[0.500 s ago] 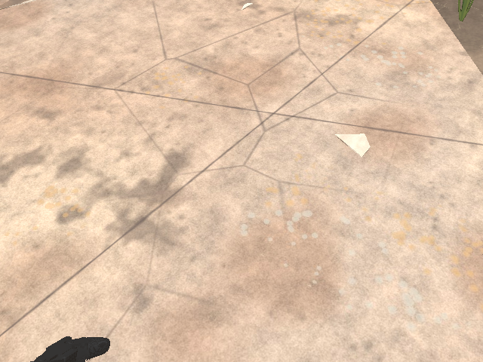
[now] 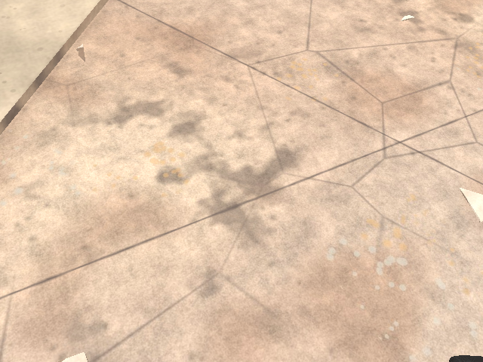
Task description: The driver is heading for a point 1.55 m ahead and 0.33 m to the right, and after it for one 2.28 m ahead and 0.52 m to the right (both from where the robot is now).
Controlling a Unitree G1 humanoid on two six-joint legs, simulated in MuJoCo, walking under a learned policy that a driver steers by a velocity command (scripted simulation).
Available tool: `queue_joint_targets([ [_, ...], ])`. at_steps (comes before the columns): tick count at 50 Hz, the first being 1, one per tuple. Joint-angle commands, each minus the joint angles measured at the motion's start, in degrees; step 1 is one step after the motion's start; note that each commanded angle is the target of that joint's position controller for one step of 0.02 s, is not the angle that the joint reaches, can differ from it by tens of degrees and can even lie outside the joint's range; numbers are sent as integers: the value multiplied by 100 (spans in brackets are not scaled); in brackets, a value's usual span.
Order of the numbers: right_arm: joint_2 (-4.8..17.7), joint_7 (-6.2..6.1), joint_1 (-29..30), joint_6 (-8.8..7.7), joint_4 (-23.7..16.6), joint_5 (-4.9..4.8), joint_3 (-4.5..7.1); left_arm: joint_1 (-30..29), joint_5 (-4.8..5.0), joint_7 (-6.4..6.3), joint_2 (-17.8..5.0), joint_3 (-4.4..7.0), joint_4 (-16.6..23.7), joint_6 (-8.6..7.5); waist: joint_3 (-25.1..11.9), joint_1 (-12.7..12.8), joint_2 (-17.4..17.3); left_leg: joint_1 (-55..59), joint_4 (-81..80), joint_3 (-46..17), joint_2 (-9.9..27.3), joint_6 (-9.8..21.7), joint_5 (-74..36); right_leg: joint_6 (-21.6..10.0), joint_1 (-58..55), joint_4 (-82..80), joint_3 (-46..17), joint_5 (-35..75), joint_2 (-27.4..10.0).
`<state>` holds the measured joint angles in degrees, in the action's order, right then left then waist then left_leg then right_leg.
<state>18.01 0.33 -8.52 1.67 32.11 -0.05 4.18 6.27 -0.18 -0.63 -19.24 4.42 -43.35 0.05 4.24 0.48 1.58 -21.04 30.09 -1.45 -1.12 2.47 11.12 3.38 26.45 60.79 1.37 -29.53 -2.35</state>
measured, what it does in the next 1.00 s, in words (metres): walks ahead: right foot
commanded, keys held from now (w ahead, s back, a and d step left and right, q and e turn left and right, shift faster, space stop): no key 0.64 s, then w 0.36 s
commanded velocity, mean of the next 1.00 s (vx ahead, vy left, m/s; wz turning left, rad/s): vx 0.10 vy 0.00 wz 0.13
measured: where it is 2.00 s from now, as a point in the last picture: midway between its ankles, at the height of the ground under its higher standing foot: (227, 285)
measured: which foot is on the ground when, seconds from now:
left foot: down 0.00-1.00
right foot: up 0.00-0.26, down 0.28-0.90, up 0.92-1.00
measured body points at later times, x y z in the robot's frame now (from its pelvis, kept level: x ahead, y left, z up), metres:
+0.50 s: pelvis +0.03 -0.03 +0.00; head +0.04 -0.04 +0.45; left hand +0.14 +0.23 -0.11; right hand +0.19 -0.28 -0.11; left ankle +0.05 +0.10 -0.74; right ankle +0.04 -0.15 -0.74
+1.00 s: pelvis +0.11 +0.01 +0.00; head +0.12 +0.03 +0.45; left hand +0.17 +0.29 -0.13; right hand +0.19 -0.27 -0.11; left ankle +0.07 +0.09 -0.74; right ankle +0.06 -0.14 -0.67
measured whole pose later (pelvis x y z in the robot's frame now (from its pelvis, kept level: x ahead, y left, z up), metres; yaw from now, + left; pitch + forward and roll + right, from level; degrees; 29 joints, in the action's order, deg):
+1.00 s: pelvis +0.11 +0.01 +0.00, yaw +5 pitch +0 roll +0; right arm 14.4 0.7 -19.6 -5.3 48.9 -0.4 3.6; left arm 15.7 2.1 -0.2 -17.1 2.6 -48.7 -3.2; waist -0.2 -1.1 2.3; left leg -10.3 26.9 1.3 -1.7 3.2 17.3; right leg -2.5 20.9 58.1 -1.7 -23.6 -0.4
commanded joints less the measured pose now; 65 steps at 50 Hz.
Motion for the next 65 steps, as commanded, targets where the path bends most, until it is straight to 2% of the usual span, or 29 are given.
queue_joint_targets([
  [1,857,-106,117,-94,-353,-38,232,86,-32,-79,-589,155,319,1,-1130,25,-838,1287,-908,-1465,1356,1122,-2600,85,708,397,-385,459,-31],
  [3,792,-140,195,-79,-331,45,195,270,10,-66,-458,118,242,23,-1249,94,-916,1124,-916,-1283,1234,1128,-2658,169,347,21,-312,683,60],
  [6,783,-172,134,-67,-210,39,184,132,21,-54,-245,16,272,43,-1231,-35,-956,1045,-873,-1271,1186,1096,-2191,178,-39,-930,-319,822,42],
  [10,752,-130,99,-33,-59,71,136,47,49,7,-300,6,328,51,-1060,-188,-1087,794,-872,-1591,1260,1110,-1269,75,-573,-1791,-285,856,66],
  [13,509,-91,248,-36,68,8,9,335,8,82,-145,-30,235,-10,-892,79,-943,463,-650,-1598,1028,794,-658,-143,-1457,-3414,-120,1829,156],
  [14,334,-86,14,-70,173,35,-55,384,-87,91,-203,-43,242,-39,-891,47,-714,260,-544,-1519,804,480,-245,-272,-1886,-3830,-391,2434,-67],
  [15,204,-81,-243,-112,212,142,-95,437,-178,61,-624,19,312,-55,-938,-191,145,12,113,-1084,317,115,488,-572,-2134,-3943,-1187,3391,-881],
  [16,164,-91,-385,-123,193,130,-78,89,-185,72,-614,-8,227,-66,-804,-515,1018,363,36,-510,-10,-159,1006,-1140,-1246,-4113,-1575,2735,-1253],
  [17,381,-125,-213,-111,289,183,-44,-265,-164,93,-236,-108,374,-103,-627,-411,839,801,-80,-505,126,-287,654,-1117,-851,-4272,-1462,1888,-1014],
  [18,418,-136,24,-92,294,175,-11,-207,-162,96,-162,-127,330,-135,-562,-280,769,876,-136,-507,90,-280,322,-857,-857,-4227,-1208,1362,-716],
  [22,296,-145,9,-25,455,125,-21,147,-93,57,-241,-151,191,-233,-371,-123,388,863,-315,-658,173,-158,-72,-526,-936,-4056,-788,1156,-367],
  [31,186,-191,-194,-125,898,86,3,317,-55,10,-104,-218,55,-179,-533,-8,-240,921,-386,-734,238,-224,-701,-560,-1305,-3746,-543,1755,-164],
  [33,144,-214,-321,-117,1032,80,-5,396,-57,18,-63,-234,-36,-170,-653,-14,-216,1023,-380,-659,179,-220,-331,-569,-1342,-3816,-495,1323,-108],
  [35,189,-238,-389,-117,1118,29,23,475,11,-1,-287,-161,-101,-123,-377,27,93,565,-19,-300,-128,-168,1249,-798,-1243,-4064,-753,-274,-176],
  [37,156,-219,-205,-246,1008,-33,25,753,85,-52,-534,-86,-175,-121,81,127,597,-338,735,91,-190,-155,1559,-1325,-1350,-4764,-1900,-1615,-978],
  [39,115,-155,72,-442,887,-111,8,881,112,-92,-689,-15,-247,-185,470,186,746,-805,1198,53,185,-78,1304,-1726,-1340,-5124,-2750,-1538,-1651],
  [41,107,-60,-39,-576,938,-147,13,771,127,-75,-627,-10,-232,-235,380,78,717,-692,913,68,322,66,1505,-1651,-1530,-5037,-2454,-805,-1582],
  [43,82,10,-677,-655,1288,-138,47,373,220,-24,-569,-19,-148,-207,100,-315,590,982,-236,407,56,145,507,-1312,-842,-4683,-1533,-24,-1014],
  [44,184,14,-1134,-650,1525,-97,118,347,190,-10,-417,-56,-140,-213,-145,-478,440,1824,-286,343,-26,100,144,-1132,-492,-4188,-1134,440,-708],
  [45,476,-17,-1733,-654,1648,-87,215,196,123,14,-89,-159,-52,-254,-357,-709,-287,2480,-822,-736,663,330,626,-807,22,-2850,-504,942,-240],
  [46,1143,12,-2201,-673,1672,-80,365,150,118,-3,91,-209,227,-359,-533,-770,-1844,3165,-1703,-3160,1890,1128,1432,-433,1207,-1024,91,449,486],
  [47,785,37,-2097,-736,1623,-26,237,110,200,-15,-266,-109,228,-451,-419,-718,-1386,3085,-1941,-3905,2263,1518,1597,-458,1795,92,-535,-329,363],
  [48,532,23,-1761,-785,1545,-26,147,262,296,35,-356,-69,177,-513,-130,-496,-965,3041,-1866,-3363,2159,1408,1554,-603,2177,509,-738,95,75],
  [49,420,23,-1562,-808,1472,-14,108,323,295,73,-300,-81,80,-552,-114,-411,-730,2996,-1906,-2794,1914,1204,1380,-713,2244,525,-682,618,-129],
  [52,161,32,-1412,-733,1483,15,-28,135,154,197,-205,-55,68,-567,-51,-303,-657,2690,-2105,-1584,1455,845,-341,-668,1982,-68,-447,1617,-404],
  [55,316,-29,-1599,-670,1577,-33,-18,-203,94,264,33,-127,192,-505,-20,-359,-573,2445,-2220,-924,1274,889,-1391,-383,1849,-856,-152,2122,-334],
  [58,477,-110,-1669,-632,1647,-16,-12,-837,112,284,193,-219,427,-519,152,-502,-607,1922,-2398,-473,1092,818,-1352,-252,1291,-2130,39,2921,-158],
  [61,553,-131,-1890,-635,1804,-63,1,-1229,157,323,123,-226,581,-538,325,-557,-667,1850,-2504,-398,1250,820,-1211,-320,888,-2770,57,3337,-17],
  [65,654,-141,-1740,-583,1888,-97,63,-1102,151,384,-154,-136,631,-584,130,-212,-710,2589,-1930,-299,1545,620,-2593,-689,548,-3122,-37,2972,86],
])
Keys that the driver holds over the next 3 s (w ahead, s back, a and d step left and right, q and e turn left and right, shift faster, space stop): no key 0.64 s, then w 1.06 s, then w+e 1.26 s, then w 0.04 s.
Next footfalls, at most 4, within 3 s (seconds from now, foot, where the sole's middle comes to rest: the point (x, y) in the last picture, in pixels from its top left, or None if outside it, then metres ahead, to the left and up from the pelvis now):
0.28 right None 0.08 -0.15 -0.77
1.36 right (276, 333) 0.50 -0.10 -0.77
1.90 left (186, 240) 0.77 0.17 -0.77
2.42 right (280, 180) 1.01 -0.13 -0.77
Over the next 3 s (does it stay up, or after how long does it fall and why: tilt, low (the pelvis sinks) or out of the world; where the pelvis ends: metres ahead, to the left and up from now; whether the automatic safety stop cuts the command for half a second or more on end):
stays up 1.20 -0.10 -0.01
